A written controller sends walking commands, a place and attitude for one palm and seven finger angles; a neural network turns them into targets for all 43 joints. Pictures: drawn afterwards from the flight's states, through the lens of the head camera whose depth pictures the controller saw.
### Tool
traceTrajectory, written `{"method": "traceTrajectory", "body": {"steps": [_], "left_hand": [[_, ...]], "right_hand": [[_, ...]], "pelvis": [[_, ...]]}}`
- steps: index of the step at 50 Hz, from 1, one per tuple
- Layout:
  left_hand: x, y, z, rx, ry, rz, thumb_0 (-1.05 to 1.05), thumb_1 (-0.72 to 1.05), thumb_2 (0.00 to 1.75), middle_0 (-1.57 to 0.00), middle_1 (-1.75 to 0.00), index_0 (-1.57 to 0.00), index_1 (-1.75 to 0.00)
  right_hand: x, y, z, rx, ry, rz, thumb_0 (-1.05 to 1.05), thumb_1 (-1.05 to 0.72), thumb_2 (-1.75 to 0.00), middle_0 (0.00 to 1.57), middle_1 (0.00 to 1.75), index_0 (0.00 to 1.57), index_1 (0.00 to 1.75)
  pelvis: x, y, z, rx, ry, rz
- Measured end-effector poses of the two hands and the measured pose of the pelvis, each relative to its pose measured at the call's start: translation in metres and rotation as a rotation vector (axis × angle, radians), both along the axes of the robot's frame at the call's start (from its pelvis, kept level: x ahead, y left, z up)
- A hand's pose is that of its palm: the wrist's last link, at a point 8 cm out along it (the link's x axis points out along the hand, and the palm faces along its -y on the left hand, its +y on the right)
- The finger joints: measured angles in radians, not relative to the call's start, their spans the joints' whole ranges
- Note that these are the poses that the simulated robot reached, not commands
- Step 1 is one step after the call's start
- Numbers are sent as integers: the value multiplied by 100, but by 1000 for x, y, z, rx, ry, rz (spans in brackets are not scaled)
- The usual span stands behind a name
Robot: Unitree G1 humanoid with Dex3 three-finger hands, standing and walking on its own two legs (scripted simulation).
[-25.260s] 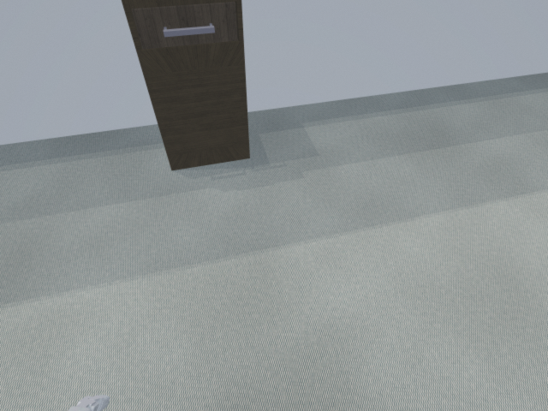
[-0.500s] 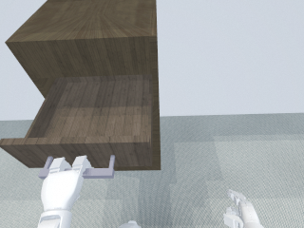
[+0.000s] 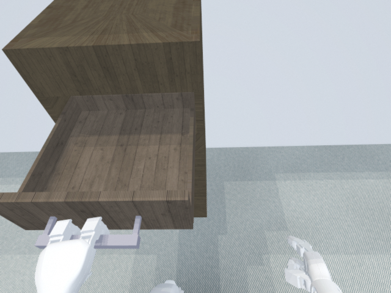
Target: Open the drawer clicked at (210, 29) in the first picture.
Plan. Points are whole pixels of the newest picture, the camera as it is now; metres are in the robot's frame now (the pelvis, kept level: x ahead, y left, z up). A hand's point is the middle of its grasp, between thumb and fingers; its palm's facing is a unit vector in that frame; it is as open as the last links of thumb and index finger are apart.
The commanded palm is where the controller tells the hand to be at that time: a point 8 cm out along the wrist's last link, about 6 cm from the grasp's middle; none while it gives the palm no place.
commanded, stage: open the thumb to release the handle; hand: left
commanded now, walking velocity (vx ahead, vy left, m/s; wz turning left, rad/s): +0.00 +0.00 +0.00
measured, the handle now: (91, 231) +0.23 +0.23 +0.02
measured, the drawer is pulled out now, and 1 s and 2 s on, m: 0.30 0.30 0.29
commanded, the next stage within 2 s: lift the hand off the handle in 0.58 s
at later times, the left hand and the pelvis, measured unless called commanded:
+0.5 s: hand (79, 266) +0.17 +0.24 +0.00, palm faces -0.02 -0.10 -0.99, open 10.6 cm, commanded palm +0.15 +0.23 +0.05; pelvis +0.00 +0.00 +0.00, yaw +1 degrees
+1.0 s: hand (83, 258) +0.18 +0.24 +0.00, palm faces +0.02 -0.10 -0.99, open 13.7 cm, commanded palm +0.17 +0.23 +0.05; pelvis -0.01 +0.01 +0.00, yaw +2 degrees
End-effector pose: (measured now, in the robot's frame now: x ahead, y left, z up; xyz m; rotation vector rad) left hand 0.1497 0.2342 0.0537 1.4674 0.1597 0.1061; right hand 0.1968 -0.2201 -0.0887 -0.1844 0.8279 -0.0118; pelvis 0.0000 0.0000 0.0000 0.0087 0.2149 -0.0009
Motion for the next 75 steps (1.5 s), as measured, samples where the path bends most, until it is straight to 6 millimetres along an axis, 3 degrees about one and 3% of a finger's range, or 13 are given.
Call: {"method": "traceTrajectory", "body": {"steps": [9,13,29,35,56,66,75], "left_hand": [[2,5,-1,30,-13,2,1,72,79,-30,-131,-38,-130],[3,8,-1,20,-32,43,0,64,77,-33,-130,-39,-131],[0,8,0,-3,-13,34,0,-23,42,-28,-121,-34,-123],[-1,8,-1,-4,-33,35,0,-41,34,-27,-119,-32,-121],[16,8,2,-5,-16,29,0,-49,30,-32,-120,-35,-125],[15,14,30,-15,-52,20,0,-49,30,-32,-120,-37,-123],[16,17,50,-26,-46,25,0,-49,30,-32,-120,-39,-123]], "right_hand": [[-2,-4,-8,-13,16,-1,1,-91,-90,20,30,20,30],[-5,-4,-14,-19,40,3,1,-91,-90,20,30,20,30],[-7,8,-2,-5,6,20,1,-91,-90,20,30,20,30],[-8,11,-3,-13,10,25,1,-91,-90,20,30,20,30],[-20,19,1,-16,35,0,1,-91,-90,20,30,20,30],[-16,12,15,-24,-3,-16,1,-91,-90,20,30,20,30],[-4,18,26,-9,-30,0,1,-91,-90,20,30,20,30]], "pelvis": [[2,1,-4,-3,17,6],[1,2,-5,-5,17,16],[-5,6,-1,-12,-3,21],[-7,8,-2,-17,-5,25],[-13,10,8,-22,-38,31],[-9,12,16,-21,-66,25],[-5,13,24,-17,-92,26]]}}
